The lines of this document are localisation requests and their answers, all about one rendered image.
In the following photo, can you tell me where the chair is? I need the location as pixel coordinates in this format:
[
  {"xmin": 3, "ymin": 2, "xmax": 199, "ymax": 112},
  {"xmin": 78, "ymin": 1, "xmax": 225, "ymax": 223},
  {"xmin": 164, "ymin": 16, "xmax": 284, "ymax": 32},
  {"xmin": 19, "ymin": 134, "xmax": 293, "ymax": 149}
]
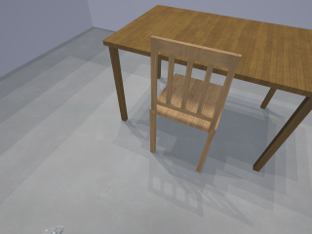
[{"xmin": 149, "ymin": 35, "xmax": 242, "ymax": 173}]

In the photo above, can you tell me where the table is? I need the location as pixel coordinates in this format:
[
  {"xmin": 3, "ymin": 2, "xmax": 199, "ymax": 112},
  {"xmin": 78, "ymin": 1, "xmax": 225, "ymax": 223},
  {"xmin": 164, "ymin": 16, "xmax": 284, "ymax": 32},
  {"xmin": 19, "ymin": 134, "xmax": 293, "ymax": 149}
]
[{"xmin": 102, "ymin": 5, "xmax": 312, "ymax": 172}]

